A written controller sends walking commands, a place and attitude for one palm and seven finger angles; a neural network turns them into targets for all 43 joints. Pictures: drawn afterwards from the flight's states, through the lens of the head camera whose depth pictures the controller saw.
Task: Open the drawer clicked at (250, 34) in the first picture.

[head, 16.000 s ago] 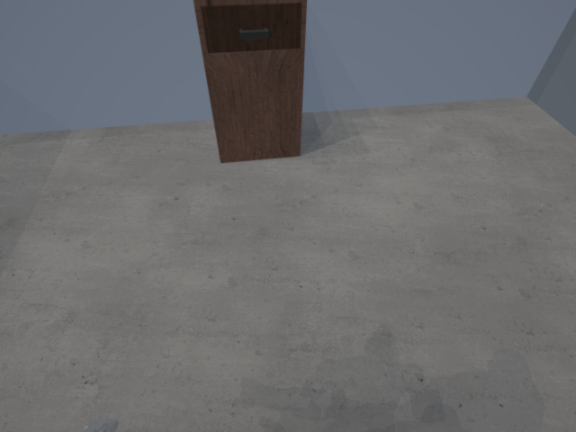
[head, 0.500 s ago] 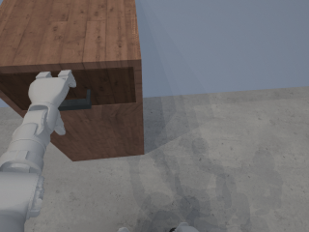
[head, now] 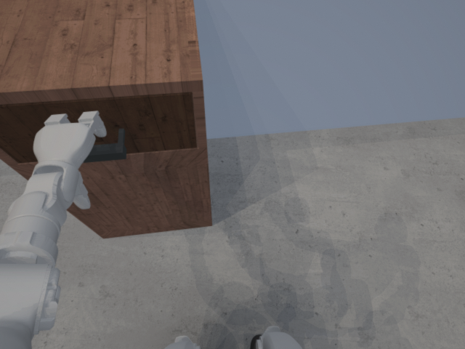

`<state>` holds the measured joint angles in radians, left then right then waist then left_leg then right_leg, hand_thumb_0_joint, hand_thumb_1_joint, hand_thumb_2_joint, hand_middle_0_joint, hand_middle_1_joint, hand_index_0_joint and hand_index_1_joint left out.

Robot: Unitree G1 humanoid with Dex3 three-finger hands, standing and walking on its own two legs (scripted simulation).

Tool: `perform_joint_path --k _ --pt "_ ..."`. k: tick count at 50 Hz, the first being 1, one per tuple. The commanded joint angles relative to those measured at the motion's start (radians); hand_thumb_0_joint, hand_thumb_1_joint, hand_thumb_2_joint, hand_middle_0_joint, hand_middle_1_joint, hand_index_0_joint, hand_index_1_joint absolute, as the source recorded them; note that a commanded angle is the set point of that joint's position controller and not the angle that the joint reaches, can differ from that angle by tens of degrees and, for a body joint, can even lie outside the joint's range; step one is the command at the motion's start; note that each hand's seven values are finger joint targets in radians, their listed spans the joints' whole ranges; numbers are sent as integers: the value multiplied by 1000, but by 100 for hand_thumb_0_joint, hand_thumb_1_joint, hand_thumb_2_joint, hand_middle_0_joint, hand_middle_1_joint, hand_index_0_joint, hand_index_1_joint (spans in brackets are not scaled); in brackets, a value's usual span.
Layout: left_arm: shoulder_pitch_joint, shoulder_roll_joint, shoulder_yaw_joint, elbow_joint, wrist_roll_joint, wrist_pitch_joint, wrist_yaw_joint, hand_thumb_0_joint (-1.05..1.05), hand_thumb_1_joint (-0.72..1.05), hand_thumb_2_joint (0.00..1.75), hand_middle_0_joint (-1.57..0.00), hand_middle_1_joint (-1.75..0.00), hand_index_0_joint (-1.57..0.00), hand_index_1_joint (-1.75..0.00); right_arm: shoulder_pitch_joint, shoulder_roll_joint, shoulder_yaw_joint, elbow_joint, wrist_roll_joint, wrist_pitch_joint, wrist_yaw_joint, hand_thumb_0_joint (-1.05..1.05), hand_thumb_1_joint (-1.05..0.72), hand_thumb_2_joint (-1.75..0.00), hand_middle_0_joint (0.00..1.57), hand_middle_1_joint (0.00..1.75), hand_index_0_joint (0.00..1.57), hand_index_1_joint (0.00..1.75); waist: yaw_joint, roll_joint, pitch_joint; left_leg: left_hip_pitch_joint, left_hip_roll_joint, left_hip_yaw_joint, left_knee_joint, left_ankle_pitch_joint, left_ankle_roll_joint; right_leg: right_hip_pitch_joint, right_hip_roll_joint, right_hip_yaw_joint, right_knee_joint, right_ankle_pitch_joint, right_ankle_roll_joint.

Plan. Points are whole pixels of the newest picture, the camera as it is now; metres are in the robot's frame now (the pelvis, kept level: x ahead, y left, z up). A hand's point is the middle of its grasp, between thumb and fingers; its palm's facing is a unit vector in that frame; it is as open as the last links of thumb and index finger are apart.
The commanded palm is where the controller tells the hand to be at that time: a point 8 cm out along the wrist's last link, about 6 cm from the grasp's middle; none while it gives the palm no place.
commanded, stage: lower the fingers behind the handle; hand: left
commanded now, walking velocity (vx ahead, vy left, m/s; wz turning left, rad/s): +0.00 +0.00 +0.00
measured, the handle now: (94, 144) +0.51 +0.26 -0.03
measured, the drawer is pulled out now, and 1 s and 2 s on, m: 0.00 0.00 0.00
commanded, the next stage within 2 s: close the thumb around the handle in 1.24 s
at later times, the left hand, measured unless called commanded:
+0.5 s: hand (83, 163) +0.46 +0.27 -0.02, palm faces -0.08 -0.02 -1.00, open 13.9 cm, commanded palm +0.45 +0.26 +0.02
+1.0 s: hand (92, 172) +0.46 +0.26 -0.05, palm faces -0.11 -0.03 -0.99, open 13.9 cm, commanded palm +0.45 +0.26 +0.00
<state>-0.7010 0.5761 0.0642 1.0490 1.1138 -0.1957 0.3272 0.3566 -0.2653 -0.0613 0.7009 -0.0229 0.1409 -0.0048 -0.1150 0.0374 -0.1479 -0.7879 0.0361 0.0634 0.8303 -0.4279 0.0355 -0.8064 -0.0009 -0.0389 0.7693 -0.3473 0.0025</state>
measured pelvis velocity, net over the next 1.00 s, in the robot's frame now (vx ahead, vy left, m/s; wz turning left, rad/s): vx -0.04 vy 0.00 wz -0.01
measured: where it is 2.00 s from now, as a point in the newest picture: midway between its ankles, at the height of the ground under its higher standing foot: outside the picture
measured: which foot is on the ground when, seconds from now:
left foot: down 0.00-1.00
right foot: down 0.00-1.00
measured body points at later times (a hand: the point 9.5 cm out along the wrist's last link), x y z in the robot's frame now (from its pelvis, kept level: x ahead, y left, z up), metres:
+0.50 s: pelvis -0.01 +0.01 -0.02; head +0.11 +0.02 +0.42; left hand +0.46 +0.27 +0.03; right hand +0.00 -0.27 -0.14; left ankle -0.03 +0.09 -0.70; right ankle +0.00 -0.13 -0.70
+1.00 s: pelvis -0.04 +0.00 -0.04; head +0.11 +0.02 +0.38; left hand +0.46 +0.26 +0.00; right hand -0.04 -0.27 -0.16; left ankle -0.03 +0.09 -0.70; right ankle +0.00 -0.13 -0.70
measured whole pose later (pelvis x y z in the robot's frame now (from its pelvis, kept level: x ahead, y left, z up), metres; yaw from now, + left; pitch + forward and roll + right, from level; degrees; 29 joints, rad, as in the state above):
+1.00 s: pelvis -0.04 +0.00 -0.04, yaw +0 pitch +28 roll -3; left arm -0.83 0.63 0.07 1.12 1.13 -0.17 0.33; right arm 0.36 -0.27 -0.02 0.65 -0.02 0.09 -0.02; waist -0.17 0.05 -0.17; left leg -1.10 0.04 0.06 1.09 -0.47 0.05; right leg -1.11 -0.01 -0.04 1.01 -0.38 0.01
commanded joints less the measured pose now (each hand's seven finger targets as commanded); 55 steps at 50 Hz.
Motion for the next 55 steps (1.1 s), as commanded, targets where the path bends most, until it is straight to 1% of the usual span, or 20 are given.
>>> perform_joint_path --k 1,4,6,8,10,11,13,16,17,19,21,25,31,36,38,43,48,50,52,55 --pt "-410 310 92 -188 -5 2 70 0 -50 30 -30 -120 -30 -120 142 -174 -58 -46 -11 -11 -7 0 -90 -90 20 30 20 30 -3 72 -456 260 -34 -45 -32 516 12 217 48 18 -24 362 -41" --pt "-401 285 75 -158 -4 20 77 0 -50 30 -30 -120 -30 -120 142 -174 -58 -42 -14 -13 -5 0 -90 -90 20 30 20 30 -4 77 -439 250 -32 -45 -20 510 10 191 49 13 -15 351 -42" --pt "-395 314 97 -168 -4 21 77 0 -50 30 -30 -120 -30 -120 144 -177 -56 -44 -15 -10 -4 0 -90 -90 20 30 20 30 2 86 -486 262 -31 -49 -12 540 9 197 49 15 -3 370 -41" --pt "-401 281 67 -148 -1 29 73 0 -50 30 -30 -120 -30 -120 140 -174 -54 -45 -14 -11 -3 0 -90 -90 20 30 20 30 -9 79 -434 238 -29 -50 -12 516 8 171 50 10 -4 351 -41" --pt "-396 259 59 -148 -4 29 71 0 -50 30 -30 -120 -30 -120 140 -173 -55 -47 -16 -12 -3 0 -90 -90 20 30 20 30 -11 68 -442 246 -26 -52 -5 523 11 164 50 8 -2 350 -43" --pt "-382 294 83 -139 2 28 71 0 -50 30 -30 -120 -30 -120 143 -179 -53 -47 -15 -10 -4 0 -90 -90 20 30 20 30 -3 64 -450 243 -25 -57 -4 518 8 157 50 7 4 336 -41" --pt "-392 245 45 -144 1 32 72 0 -50 30 -30 -120 -30 -120 143 -172 -55 -48 -15 -12 -2 0 -90 -90 20 30 20 30 -9 85 -443 247 -24 -55 1 516 7 134 51 5 7 325 -42" --pt "-371 241 43 -107 5 42 71 0 -50 30 -30 -120 -30 -120 144 -174 -51 -48 -14 -10 0 0 -90 -90 20 30 20 30 -9 75 -425 232 -22 -63 4 507 3 107 51 -1 18 303 -44" --pt "-374 195 12 -93 -3 49 69 0 -50 30 -30 -120 -30 -120 143 -171 -52 -47 -15 -12 1 0 -90 -90 20 30 20 30 -19 69 -395 224 -22 -59 8 487 5 94 51 -4 14 291 -45" --pt "-374 228 29 -53 3 60 69 0 -50 30 -30 -120 -30 -120 143 -178 -48 -46 -13 -12 -1 0 -90 -90 20 30 20 30 -24 28 -372 180 -24 -60 12 432 9 82 50 -3 17 257 -43" --pt "-408 235 27 -70 4 56 65 0 -50 30 -30 -120 -30 -120 151 -179 -46 -50 -13 -15 -2 0 -90 -90 20 30 20 30 -27 38 -403 178 -24 -63 16 424 11 82 48 0 24 253 -41" --pt "-394 197 -2 -11 1 73 53 0 -50 30 -30 -120 -30 -120 146 -177 -40 -54 -12 -16 -2 0 -90 -90 20 30 20 30 -39 29 -349 135 -24 -62 29 382 12 35 47 -4 31 214 -44" --pt "-405 237 6 22 5 84 32 0 -50 30 -30 -120 -30 -120 161 -184 -29 -67 -8 -22 -11 0 -90 -90 20 30 20 30 -38 18 -381 82 -28 -67 56 330 15 8 46 -3 64 173 -41" --pt "-406 208 -21 50 1 86 14 0 -50 30 -30 -120 -30 -120 162 -182 -25 -75 -4 -30 -16 0 -90 -90 20 30 20 30 -55 -3 -360 37 -25 -68 78 273 18 -35 44 -4 80 132 -37" --pt "-386 219 -14 51 -5 84 10 0 -50 30 -30 -120 -30 -120 161 -182 -21 -82 -2 -35 -18 0 -90 -90 20 30 20 30 -45 -5 -364 10 -28 -65 83 248 19 -28 44 -3 85 121 -38" --pt "-412 251 -10 66 -7 85 3 0 -50 30 -30 -120 -30 -120 160 -188 -12 -88 4 -44 -25 0 -90 -90 20 30 20 30 -57 -15 -336 -56 -30 -63 101 181 23 -57 40 0 96 73 -35" --pt "-539 376 83 -163 13 -4 33 0 -50 30 -30 -120 -30 -120 161 -184 -22 -89 -12 -62 -33 0 -90 -90 20 30 20 30 -34 111 -539 33 -26 -79 138 256 22 -40 43 12 138 111 -37" --pt "-499 387 103 -117 17 8 60 0 -50 30 -30 -120 -30 -120 161 -186 -24 -72 -17 -61 -29 0 -90 -90 20 30 20 30 -34 98 -526 32 -23 -85 146 285 19 -57 45 5 147 117 -36" --pt "-456 332 79 -79 7 28 76 0 -50 30 -30 -120 -30 -120 161 -184 -24 -64 -16 -64 -21 0 -90 -90 20 30 20 30 -30 109 -483 33 -23 -86 139 285 13 -75 46 -5 141 112 -38" --pt "-500 353 91 -99 2 53 96 0 -50 30 -30 -120 -30 -120 164 -190 -24 -56 -18 -61 -17 0 -90 -90 20 30 20 30 -34 119 -532 60 -22 -87 138 322 13 -59 45 -4 139 143 -37"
